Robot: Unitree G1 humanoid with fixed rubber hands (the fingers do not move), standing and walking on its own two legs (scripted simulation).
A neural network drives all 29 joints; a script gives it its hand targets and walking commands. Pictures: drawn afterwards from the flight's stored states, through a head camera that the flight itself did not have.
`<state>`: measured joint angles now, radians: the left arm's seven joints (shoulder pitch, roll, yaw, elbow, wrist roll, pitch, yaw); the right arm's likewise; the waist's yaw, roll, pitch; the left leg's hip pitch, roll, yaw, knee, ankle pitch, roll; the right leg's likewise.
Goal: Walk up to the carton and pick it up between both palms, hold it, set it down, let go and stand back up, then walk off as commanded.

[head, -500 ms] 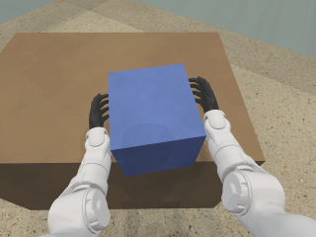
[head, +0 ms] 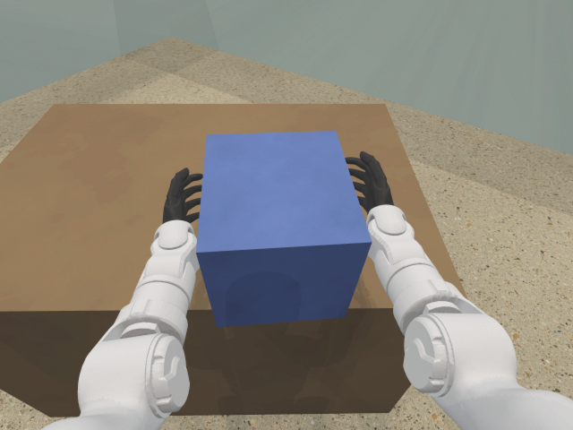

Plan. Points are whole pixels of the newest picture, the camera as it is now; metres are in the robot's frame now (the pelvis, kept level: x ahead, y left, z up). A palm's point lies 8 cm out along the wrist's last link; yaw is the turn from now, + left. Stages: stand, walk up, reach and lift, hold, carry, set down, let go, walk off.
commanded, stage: reach and lift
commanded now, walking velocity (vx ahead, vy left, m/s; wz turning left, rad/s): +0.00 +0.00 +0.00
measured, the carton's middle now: (277, 227) +0.41 +0.04 +0.06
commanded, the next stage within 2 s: none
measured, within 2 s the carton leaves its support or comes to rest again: neither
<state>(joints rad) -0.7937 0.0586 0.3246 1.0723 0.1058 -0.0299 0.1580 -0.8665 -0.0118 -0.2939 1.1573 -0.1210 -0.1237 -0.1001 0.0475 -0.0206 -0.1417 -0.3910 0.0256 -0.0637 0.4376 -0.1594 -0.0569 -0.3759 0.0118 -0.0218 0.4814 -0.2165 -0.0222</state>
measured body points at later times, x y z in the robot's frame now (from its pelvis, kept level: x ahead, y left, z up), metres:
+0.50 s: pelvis -0.01 +0.01 +0.00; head -0.05 +0.02 +0.45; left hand +0.40 +0.20 +0.15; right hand +0.41 -0.10 +0.16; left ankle +0.04 +0.15 -0.74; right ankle +0.01 -0.10 -0.74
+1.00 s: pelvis -0.01 +0.02 +0.00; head -0.06 +0.03 +0.45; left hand +0.39 +0.21 +0.18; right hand +0.40 -0.09 +0.18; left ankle +0.04 +0.15 -0.74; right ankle +0.01 -0.10 -0.74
